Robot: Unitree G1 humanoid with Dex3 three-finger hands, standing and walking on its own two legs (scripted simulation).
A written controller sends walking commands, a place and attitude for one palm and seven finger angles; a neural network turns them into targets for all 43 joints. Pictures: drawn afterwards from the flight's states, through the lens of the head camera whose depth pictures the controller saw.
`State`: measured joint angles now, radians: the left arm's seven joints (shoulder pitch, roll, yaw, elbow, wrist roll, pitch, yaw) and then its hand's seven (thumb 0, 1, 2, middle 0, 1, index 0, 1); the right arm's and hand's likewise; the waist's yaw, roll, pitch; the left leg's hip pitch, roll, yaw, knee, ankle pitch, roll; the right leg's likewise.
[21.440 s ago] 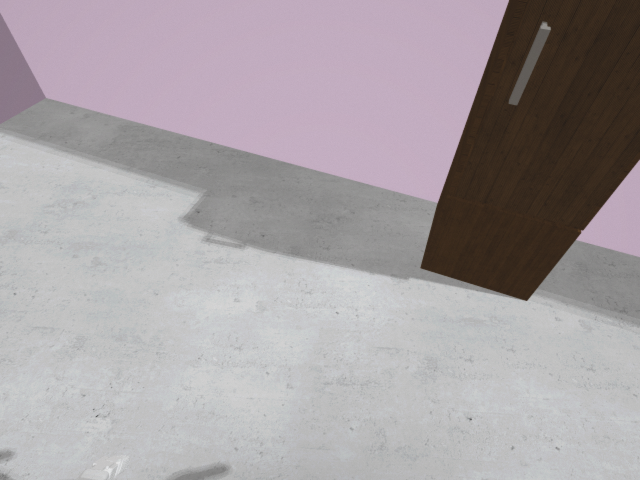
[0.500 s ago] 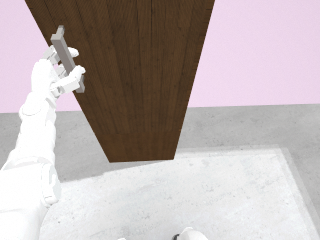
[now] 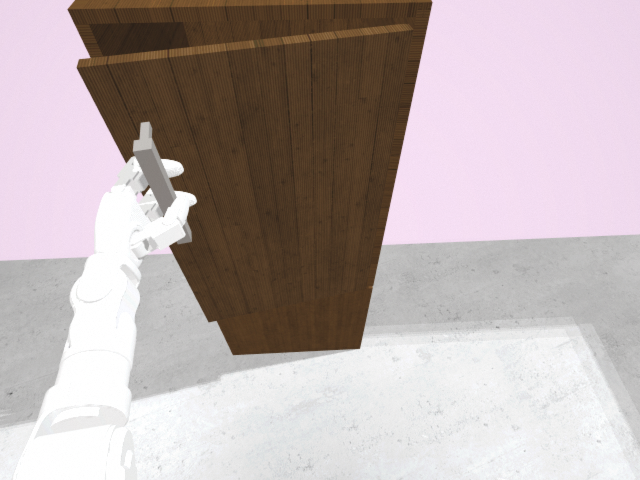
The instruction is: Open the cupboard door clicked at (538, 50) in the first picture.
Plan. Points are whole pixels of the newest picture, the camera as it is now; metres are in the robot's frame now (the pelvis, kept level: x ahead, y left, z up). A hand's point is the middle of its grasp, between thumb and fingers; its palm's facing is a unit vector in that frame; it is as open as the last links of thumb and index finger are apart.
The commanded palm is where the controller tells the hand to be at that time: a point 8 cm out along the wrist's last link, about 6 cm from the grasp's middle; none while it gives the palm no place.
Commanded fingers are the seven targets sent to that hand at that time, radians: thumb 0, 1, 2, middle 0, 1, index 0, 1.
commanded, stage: pull the door open along its arc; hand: left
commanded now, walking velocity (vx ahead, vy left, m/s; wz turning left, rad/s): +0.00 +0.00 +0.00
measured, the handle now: (166, 187) +0.47 +0.20 +0.11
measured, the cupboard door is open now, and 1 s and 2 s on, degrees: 11 43 42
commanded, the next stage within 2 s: open thumb and fingers to let go in 0.72 s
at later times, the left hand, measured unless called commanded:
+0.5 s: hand (242, 297) +0.30 +0.08 +0.11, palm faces +0.42 -0.91 +0.00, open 6.4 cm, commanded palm +0.23 +0.11 +0.11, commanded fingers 0.00 0.90 0.90 -0.40 -1.35 -0.40 -1.35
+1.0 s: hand (261, 321) +0.27 +0.06 +0.11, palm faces +0.42 -0.91 -0.02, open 6.8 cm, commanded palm +0.21 +0.09 +0.11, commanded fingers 0.00 0.20 0.60 -0.35 -1.27 -0.35 -1.27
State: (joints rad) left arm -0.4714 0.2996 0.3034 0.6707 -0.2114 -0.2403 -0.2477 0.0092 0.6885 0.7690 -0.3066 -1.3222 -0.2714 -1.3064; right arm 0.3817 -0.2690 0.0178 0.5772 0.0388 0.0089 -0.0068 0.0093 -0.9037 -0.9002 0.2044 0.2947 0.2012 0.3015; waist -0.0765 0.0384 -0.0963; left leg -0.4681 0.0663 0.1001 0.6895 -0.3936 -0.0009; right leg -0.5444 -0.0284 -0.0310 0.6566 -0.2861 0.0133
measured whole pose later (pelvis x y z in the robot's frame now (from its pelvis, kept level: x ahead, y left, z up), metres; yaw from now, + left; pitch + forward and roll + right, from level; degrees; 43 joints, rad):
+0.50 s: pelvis +0.01 -0.02 +0.01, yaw +4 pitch +2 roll +0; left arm 0.12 -0.09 -0.21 -0.15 0.06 0.09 0.50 0.03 0.68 0.79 -0.29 -1.26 -0.29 -1.30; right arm 0.14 -0.16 0.03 0.55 -0.04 0.07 0.01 0.01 -0.90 -0.90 0.20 0.29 0.20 0.30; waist 0.03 0.05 -0.05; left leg -0.26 0.06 0.03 0.59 -0.37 -0.04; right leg -0.32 -0.03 -0.11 0.60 -0.32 -0.01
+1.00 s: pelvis +0.00 -0.04 +0.01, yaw +5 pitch -1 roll +0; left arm 0.14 -0.07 -0.26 -0.16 0.05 0.08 0.54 0.03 0.55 0.77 -0.35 -1.28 -0.35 -1.29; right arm 0.13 -0.19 0.02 0.60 -0.04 0.08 -0.01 0.01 -0.91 -0.90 0.20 0.29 0.20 0.30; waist 0.02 0.06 -0.01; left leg -0.24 0.07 0.00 0.62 -0.36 -0.05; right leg -0.30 -0.02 -0.13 0.62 -0.32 -0.03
